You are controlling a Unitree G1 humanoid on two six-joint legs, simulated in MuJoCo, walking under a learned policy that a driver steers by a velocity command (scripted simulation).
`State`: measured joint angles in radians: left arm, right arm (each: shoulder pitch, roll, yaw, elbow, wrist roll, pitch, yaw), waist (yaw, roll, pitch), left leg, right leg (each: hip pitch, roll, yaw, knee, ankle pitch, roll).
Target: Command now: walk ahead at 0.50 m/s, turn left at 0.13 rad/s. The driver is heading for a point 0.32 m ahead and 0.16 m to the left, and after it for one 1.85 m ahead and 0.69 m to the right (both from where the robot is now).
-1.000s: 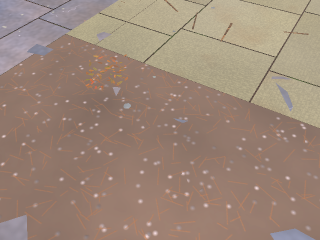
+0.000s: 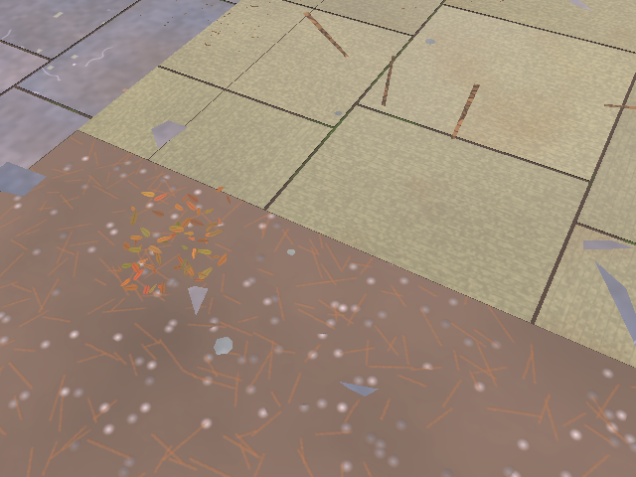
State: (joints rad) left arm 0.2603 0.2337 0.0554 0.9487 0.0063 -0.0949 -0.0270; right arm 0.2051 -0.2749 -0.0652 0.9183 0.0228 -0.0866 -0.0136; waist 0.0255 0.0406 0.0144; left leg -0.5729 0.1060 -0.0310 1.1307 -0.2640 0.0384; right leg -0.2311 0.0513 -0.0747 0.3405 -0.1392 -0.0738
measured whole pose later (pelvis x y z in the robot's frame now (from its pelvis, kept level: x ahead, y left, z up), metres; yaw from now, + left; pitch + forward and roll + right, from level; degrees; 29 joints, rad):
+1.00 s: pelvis +0.31 +0.02 +0.00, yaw -13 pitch +3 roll +2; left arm 0.19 0.28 0.09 0.80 -0.01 0.00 0.02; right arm 0.02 -0.30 -0.09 0.88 0.00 0.01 -0.05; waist 0.02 0.03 0.05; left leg -0.55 0.01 0.00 1.11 -0.44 -0.05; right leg -0.32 0.02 0.02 0.47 -0.20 -0.06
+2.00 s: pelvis +0.31 +0.01 +0.00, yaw -41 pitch +1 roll +0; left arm 0.13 0.24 0.04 0.71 0.01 0.00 0.01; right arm 0.15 -0.33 -0.08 0.87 0.00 0.03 -0.03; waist -0.02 0.05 0.05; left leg -0.42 0.06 -0.01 0.91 -0.39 -0.08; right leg -0.23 0.03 0.00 0.44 -0.21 -0.05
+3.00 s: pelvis +0.34 +0.02 -0.01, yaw -41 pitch -2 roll +0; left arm 0.16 0.23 0.03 1.08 0.00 0.01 0.03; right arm 0.20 -0.24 -0.01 1.05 -0.01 -0.01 -0.03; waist 0.00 0.00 0.04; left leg -0.17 0.01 0.01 0.48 -0.28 -0.01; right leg -0.19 0.01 0.01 0.48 -0.26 0.00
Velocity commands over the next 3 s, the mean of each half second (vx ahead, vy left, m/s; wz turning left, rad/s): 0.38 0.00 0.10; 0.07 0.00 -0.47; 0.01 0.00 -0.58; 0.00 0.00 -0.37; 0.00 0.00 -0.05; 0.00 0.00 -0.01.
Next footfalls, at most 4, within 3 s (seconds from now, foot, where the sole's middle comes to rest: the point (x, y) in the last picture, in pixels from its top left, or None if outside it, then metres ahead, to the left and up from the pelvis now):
0.34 left None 0.36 0.17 -0.78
0.82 right None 0.36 -0.07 -0.78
1.34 left None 0.44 0.14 -0.78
1.76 right None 0.29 -0.09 -0.78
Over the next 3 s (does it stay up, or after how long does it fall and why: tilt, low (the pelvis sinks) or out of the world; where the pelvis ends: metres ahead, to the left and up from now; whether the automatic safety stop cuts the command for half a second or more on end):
stays up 0.34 0.02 -0.01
